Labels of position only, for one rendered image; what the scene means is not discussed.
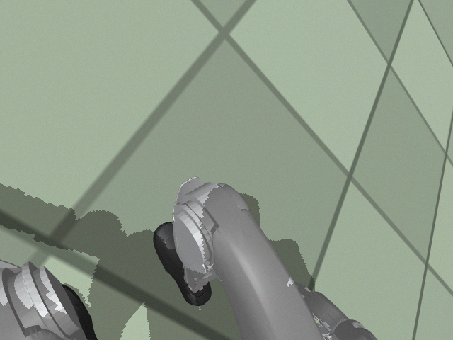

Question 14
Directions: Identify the right robot arm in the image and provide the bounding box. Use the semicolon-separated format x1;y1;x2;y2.
332;319;378;340

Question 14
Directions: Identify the right robot hand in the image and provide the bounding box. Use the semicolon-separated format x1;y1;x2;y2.
295;282;349;340

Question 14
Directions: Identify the left robot foot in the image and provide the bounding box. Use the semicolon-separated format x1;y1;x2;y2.
62;284;98;340

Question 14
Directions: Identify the right robot foot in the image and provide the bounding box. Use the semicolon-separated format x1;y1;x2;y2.
153;222;212;306

